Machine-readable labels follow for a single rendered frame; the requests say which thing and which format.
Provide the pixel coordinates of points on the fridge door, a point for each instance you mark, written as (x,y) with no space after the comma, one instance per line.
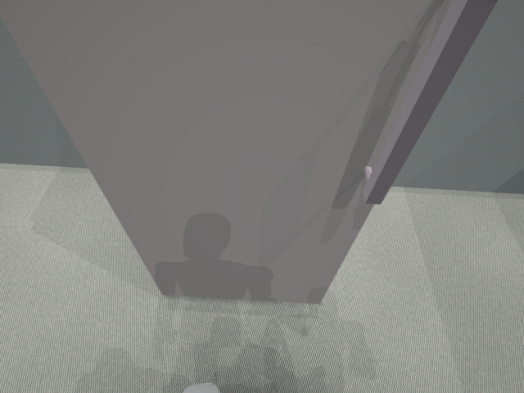
(230,137)

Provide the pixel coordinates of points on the handle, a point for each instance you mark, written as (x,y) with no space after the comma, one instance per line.
(458,31)

